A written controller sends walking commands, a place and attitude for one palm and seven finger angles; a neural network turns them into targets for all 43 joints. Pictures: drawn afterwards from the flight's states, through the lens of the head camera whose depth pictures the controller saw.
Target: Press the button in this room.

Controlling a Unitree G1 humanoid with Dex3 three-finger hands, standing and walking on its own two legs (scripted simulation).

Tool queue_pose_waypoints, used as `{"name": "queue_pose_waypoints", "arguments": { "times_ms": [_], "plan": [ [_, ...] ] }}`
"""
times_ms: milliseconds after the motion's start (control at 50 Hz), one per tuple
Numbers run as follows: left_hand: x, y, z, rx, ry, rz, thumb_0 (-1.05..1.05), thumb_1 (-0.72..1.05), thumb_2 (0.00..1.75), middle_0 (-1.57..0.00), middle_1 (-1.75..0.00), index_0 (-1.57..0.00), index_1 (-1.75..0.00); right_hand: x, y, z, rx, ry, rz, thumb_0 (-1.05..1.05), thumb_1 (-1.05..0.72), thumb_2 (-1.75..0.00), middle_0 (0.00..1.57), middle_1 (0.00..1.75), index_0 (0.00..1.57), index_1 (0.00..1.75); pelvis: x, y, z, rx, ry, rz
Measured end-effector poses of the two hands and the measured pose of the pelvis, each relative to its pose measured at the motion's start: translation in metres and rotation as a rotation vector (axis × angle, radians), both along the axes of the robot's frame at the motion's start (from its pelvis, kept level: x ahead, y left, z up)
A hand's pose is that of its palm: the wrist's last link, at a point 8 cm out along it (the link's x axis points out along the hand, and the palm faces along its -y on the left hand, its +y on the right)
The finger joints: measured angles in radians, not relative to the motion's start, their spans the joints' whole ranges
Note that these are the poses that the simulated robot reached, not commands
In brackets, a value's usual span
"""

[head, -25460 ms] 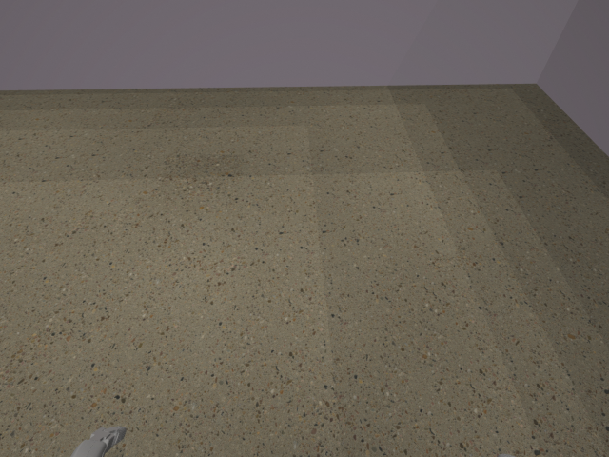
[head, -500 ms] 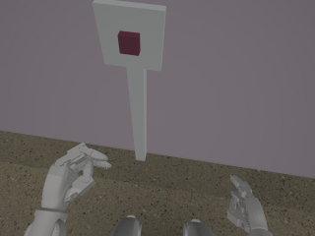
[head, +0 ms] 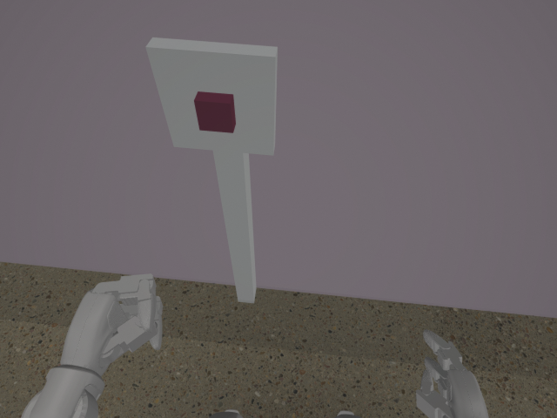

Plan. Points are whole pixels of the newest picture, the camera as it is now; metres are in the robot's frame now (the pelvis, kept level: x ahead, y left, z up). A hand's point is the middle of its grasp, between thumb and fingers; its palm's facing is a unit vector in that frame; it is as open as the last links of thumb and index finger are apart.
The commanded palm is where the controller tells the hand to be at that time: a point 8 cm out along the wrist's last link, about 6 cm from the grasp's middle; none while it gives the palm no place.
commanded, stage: raise the hand and make a fist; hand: left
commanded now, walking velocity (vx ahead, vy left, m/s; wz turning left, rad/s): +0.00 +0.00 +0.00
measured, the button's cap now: (216, 111) +0.54 +0.14 +0.14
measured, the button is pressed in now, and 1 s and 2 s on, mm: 0 0 0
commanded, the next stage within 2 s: aim a knuckle at the button in 0.88 s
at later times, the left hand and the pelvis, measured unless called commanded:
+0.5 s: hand (125, 271) +0.25 +0.19 +0.14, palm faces +0.03 -1.00 -0.09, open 3.1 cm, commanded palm +0.22 +0.24 +0.13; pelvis +0.02 -0.02 +0.03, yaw +1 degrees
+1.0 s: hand (125, 296) +0.23 +0.19 +0.13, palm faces +0.00 -1.00 -0.08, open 3.1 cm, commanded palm +0.20 +0.24 +0.13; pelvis +0.00 -0.02 +0.03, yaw +0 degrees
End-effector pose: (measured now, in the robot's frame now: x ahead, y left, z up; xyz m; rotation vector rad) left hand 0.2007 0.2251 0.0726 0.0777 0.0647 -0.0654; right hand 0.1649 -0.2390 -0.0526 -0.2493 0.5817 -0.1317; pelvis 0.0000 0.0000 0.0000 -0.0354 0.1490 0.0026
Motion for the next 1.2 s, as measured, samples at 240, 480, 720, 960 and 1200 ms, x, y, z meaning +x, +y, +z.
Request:
{"name": "queue_pose_waypoints", "arguments": {
  "times_ms": [240, 480, 720, 960, 1200],
  "plan": [
    [0.019, 0.01, 0.04, 0.012, -0.059, 0.068, 0.02, 0.9, 0.9, -1.29, -1.5, -1.3, -1.5, 0.037, 0.011, 0.011, 0.067, -0.035, 0.065, 0.01, -0.9, -0.9, 0.2, 0.3, 0.21, 0.3, 0.021, -0.013, 0.014, 0.002, -0.029, 0.015],
    [0.027, 0.02, 0.066, 0.01, -0.112, 0.093, 0.02, 0.9, 0.9, -1.29, -1.5, -1.3, -1.5, 0.02, -0.007, 0.009, 0.057, 0.018, 0.041, 0.01, -0.9, -0.9, 0.2, 0.3, 0.21, 0.3, 0.023, -0.023, 0.024, 0.014, -0.065, 0.014],
    [0.021, 0.011, 0.056, -0.023, -0.039, 0.057, 0.02, 0.9, 0.9, -1.29, -1.5, -1.3, -1.5, 0.005, -0.021, 0.02, 0.038, -0.022, 0.003, 0.01, -0.9, -0.9, 0.2, 0.3, 0.21, 0.3, 0.011, -0.024, 0.03, 0.024, -0.096, -0.003],
    [0.007, 0.013, 0.06, 0.001, -0.075, 0.061, 0.02, 0.9, 0.9, -1.3, -1.5, -1.3, -1.5, -0.003, -0.006, 0.02, 0.056, -0.041, 0.034, 0.01, -0.9, -0.9, 0.2, 0.3, 0.21, 0.3, -0.001, -0.02, 0.031, 0.021, -0.12, 0.003],
    [0.038, 0.002, 0.059, -0.031, -0.112, 0.05, 0.02, 0.9, 0.9, -1.3, -1.5, -1.3, -1.5, -0.009, 0.001, 0.014, 0.049, -0.02, 0.043, 0.01, -0.9, -0.9, 0.2, 0.3, 0.21, 0.3, -0.009, -0.016, 0.029, 0.022, -0.12, 0.012]
  ]
}}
